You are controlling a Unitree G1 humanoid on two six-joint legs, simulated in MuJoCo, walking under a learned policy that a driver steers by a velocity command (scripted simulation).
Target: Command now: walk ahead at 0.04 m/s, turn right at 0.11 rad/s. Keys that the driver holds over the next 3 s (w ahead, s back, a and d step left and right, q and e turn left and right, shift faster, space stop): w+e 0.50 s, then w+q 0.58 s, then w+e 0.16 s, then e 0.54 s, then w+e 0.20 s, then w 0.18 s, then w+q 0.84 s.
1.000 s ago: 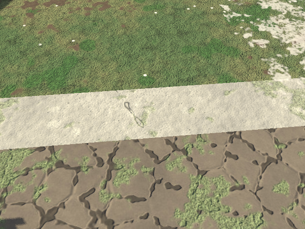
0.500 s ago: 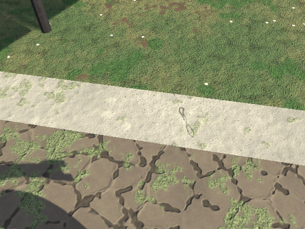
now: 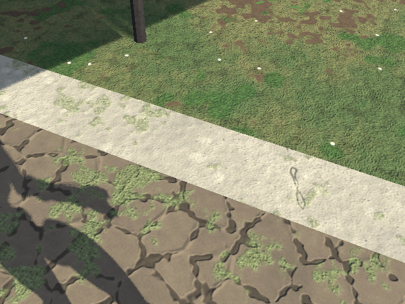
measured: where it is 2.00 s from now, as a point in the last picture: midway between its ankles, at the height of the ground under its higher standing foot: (285, 232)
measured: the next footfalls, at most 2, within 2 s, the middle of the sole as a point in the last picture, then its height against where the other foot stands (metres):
right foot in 0.42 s outside the picture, level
left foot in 0.96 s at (248, 292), level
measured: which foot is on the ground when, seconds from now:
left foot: down 0.00-0.42, up 0.44-0.94, down 0.96-1.00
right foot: down 0.00-0.02, up 0.04-0.40, down 0.42-0.98, up 1.00-1.00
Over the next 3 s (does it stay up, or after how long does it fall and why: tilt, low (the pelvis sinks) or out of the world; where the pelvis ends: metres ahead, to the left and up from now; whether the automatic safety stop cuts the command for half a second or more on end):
stays up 1.16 -0.43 0.00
